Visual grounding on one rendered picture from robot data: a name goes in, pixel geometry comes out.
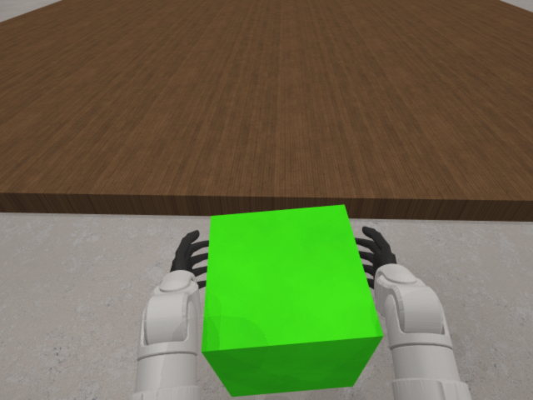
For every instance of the left robot forearm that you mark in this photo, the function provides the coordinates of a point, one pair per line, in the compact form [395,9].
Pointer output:
[167,346]

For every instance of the right robot forearm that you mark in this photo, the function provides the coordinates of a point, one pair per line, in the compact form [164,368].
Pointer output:
[419,340]

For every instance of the robot left hand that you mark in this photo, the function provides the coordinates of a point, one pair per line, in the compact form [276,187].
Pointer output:
[183,259]

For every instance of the carton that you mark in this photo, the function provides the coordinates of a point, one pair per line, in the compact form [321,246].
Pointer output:
[288,307]

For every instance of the robot right hand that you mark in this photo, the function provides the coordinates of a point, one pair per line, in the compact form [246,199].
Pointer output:
[381,249]

